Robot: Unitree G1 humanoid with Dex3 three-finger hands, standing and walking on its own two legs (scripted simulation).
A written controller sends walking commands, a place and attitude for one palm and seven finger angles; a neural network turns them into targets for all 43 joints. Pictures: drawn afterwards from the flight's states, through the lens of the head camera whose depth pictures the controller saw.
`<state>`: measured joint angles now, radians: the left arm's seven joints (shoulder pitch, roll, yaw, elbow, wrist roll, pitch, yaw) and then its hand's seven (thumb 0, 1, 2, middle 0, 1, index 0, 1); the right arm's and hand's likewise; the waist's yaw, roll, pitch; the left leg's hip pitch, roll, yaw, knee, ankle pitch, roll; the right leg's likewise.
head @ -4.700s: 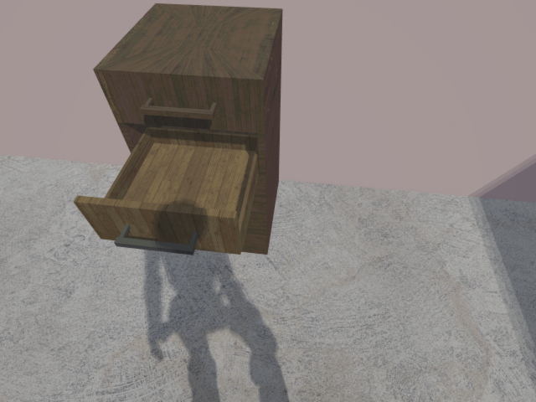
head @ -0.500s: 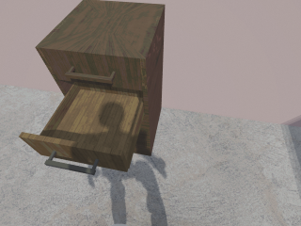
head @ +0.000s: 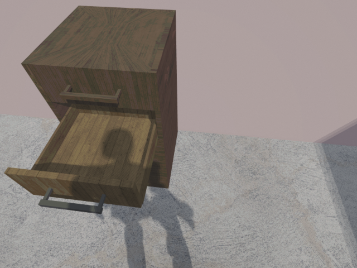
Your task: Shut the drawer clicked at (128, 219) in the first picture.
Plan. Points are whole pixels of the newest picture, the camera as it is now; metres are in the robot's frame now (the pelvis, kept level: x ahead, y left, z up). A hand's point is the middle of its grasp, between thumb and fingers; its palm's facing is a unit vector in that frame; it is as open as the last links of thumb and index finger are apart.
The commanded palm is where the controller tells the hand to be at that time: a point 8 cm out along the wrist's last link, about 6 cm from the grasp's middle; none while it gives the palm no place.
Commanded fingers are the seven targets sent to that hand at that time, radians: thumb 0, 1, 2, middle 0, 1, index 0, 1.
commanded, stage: come to a stop and stand still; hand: left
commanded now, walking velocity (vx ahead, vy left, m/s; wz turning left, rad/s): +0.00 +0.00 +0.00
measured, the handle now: (73, 200) +0.32 +0.35 -0.18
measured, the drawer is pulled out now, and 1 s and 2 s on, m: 0.30 0.30 0.30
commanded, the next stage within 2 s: look again from close up in 0.60 s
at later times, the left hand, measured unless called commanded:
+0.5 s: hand out of the picture -0.07 +0.21 -0.16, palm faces +0.02 -0.98 -0.21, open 7.4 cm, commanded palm none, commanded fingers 0.00 0.90 0.90 -0.20 -0.30 -0.20 -0.30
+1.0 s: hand out of the picture -0.06 +0.16 -0.17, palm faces +0.04 -0.99 -0.14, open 7.4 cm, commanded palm none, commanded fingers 0.00 0.90 0.90 -0.20 -0.30 -0.20 -0.30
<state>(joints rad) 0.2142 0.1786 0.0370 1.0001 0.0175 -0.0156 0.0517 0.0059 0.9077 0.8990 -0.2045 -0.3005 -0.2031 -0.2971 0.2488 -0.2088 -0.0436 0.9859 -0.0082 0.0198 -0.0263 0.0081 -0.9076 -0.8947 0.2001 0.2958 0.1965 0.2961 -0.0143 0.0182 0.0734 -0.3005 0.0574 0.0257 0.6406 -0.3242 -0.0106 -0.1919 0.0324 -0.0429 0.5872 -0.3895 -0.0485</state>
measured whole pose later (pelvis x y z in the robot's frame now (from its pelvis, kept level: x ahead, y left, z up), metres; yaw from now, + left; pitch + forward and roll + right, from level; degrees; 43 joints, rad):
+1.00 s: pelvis -0.03 +0.01 +0.01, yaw +0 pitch +0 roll +0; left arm 0.34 0.10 -0.01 1.13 0.01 -0.02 0.03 0.01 0.91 0.90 -0.20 -0.30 -0.20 -0.30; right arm 0.32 -0.12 0.01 1.12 -0.01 -0.01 -0.03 0.01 -0.91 -0.89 0.20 0.30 0.20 0.30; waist 0.00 0.00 0.00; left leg -0.28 0.02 0.03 0.45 -0.17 -0.01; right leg -0.20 0.02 -0.03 0.50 -0.29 -0.03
